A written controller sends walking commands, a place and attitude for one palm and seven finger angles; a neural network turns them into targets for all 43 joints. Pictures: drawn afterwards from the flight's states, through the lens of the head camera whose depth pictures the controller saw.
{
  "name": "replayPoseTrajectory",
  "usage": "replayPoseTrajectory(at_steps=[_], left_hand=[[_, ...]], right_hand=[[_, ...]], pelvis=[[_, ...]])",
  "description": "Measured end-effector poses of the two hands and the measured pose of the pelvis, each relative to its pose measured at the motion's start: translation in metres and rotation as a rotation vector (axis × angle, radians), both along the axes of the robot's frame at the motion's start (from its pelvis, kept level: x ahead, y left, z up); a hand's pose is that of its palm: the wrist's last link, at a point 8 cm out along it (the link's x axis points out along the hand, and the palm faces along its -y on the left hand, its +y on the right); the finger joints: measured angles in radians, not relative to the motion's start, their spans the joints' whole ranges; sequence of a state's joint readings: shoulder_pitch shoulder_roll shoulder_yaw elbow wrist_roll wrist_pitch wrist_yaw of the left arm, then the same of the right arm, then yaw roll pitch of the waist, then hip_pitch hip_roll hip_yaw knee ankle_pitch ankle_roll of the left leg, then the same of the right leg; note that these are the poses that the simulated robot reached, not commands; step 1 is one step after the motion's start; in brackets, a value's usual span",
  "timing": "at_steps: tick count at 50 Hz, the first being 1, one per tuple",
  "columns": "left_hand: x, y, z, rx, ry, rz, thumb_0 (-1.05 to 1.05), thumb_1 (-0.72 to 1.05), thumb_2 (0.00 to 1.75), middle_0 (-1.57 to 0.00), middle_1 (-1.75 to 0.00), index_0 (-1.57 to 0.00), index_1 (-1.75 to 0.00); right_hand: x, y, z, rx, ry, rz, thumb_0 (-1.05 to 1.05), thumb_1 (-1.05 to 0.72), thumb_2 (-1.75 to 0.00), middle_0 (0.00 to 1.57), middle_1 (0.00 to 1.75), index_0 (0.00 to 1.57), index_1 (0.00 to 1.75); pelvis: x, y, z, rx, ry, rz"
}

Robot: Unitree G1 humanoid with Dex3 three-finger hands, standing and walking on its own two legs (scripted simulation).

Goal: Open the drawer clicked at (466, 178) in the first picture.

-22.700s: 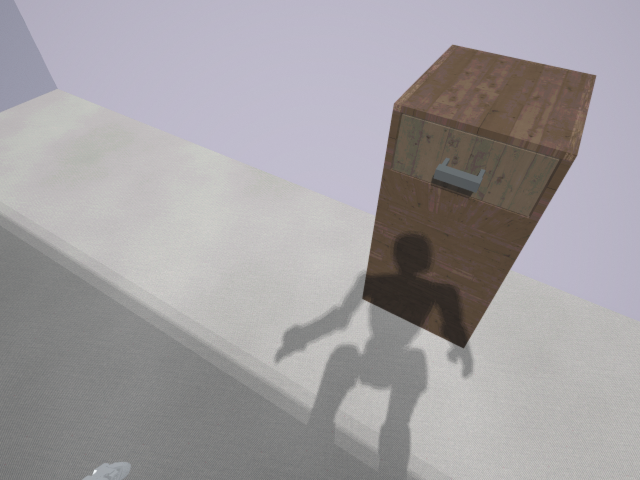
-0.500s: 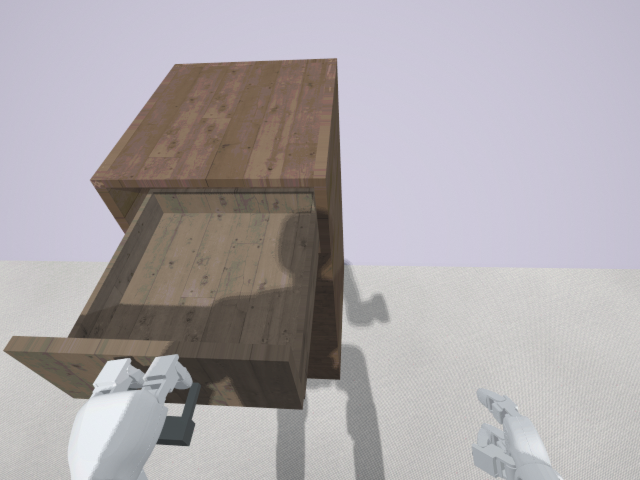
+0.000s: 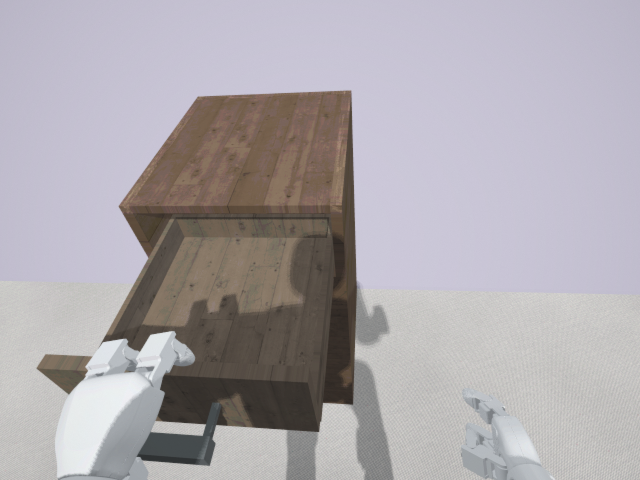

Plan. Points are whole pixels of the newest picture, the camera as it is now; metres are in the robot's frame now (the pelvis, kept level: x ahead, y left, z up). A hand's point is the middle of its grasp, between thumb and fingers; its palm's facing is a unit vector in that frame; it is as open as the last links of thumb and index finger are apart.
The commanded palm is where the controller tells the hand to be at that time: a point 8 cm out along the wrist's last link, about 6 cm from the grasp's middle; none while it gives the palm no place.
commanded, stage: lift the hand off the handle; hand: left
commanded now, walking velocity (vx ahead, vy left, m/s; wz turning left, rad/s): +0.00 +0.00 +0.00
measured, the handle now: (178, 428) +0.19 +0.23 -0.04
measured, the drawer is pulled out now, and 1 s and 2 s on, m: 0.30 0.30 0.30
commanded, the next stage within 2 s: draw the hand back to the body in 0.34 s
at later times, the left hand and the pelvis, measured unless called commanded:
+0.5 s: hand (147, 414) +0.16 +0.20 +0.10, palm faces +0.02 -0.18 -0.98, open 13.9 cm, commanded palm +0.13 +0.20 +0.17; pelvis +0.00 +0.00 +0.02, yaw +0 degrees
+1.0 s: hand (105, 393) +0.16 +0.23 +0.13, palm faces +0.06 -0.11 -0.99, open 13.9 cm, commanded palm +0.13 +0.24 +0.18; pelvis +0.01 +0.00 +0.02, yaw +1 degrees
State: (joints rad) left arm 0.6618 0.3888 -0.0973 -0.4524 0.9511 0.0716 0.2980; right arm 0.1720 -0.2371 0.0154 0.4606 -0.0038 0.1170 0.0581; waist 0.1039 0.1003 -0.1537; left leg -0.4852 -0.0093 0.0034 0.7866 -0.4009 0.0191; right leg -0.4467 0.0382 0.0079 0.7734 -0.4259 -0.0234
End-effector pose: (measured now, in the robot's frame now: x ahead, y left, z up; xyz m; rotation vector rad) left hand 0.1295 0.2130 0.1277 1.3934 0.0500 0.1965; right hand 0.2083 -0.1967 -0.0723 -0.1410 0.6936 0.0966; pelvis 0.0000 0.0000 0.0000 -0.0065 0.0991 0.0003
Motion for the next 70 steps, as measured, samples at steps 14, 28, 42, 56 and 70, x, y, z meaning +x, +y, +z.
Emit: replayPoseTrajectory(at_steps=[14, 28, 42, 56, 70], left_hand=[[0.004, -0.004, 0.039, 0.02, -0.029, -0.061, 0.0, -0.49, 0.3, -0.32, -1.2, -0.32, -1.2], [0.005, -0.004, 0.03, 0.015, 0.06, -0.073, 0.0, -0.49, 0.3, -0.32, -1.2, -0.32, -1.2], [0.007, 0.013, 0.045, 0.017, 0.054, -0.03, 0.0, -0.49, 0.3, -0.32, -1.2, -0.32, -1.2], [0.01, 0.037, 0.049, -0.488, -0.071, 0.016, 0.0, -0.48, 0.3, -0.31, -1.19, -0.32, -1.19], [0.02, 0.044, 0.079, -0.908, -0.369, -0.023, -0.01, -0.16, 0.45, -0.29, -0.98, -0.28, -0.98]], right_hand=[[0.001, 0.003, 0.018, 0.007, -0.038, 0.003, 0.02, -0.91, -0.9, 0.2, 0.3, 0.2, 0.3], [0.0, 0.005, 0.021, -0.012, -0.016, 0.028, 0.02, -0.91, -0.9, 0.2, 0.3, 0.2, 0.3], [0.01, -0.001, 0.025, -0.031, -0.017, 0.011, 0.02, -0.91, -0.9, 0.2, 0.3, 0.2, 0.3], [0.014, 0.01, 0.033, -0.028, -0.075, -0.025, 0.02, -0.91, -0.9, 0.2, 0.3, 0.2, 0.3], [-0.003, 0.005, 0.034, -0.067, -0.11, -0.05, 0.02, -0.9, -0.9, 0.2, 0.3, 0.2, 0.3]], pelvis=[[0.0, 0.002, 0.011, -0.005, -0.047, -0.006], [-0.001, -0.003, 0.017, -0.005, -0.066, -0.005], [0.005, 0.0, 0.021, -0.005, -0.071, 0.006], [0.007, 0.005, 0.023, -0.005, -0.11, 0.024], [0.02, -0.001, 0.031, 0.005, -0.149, 0.046]])
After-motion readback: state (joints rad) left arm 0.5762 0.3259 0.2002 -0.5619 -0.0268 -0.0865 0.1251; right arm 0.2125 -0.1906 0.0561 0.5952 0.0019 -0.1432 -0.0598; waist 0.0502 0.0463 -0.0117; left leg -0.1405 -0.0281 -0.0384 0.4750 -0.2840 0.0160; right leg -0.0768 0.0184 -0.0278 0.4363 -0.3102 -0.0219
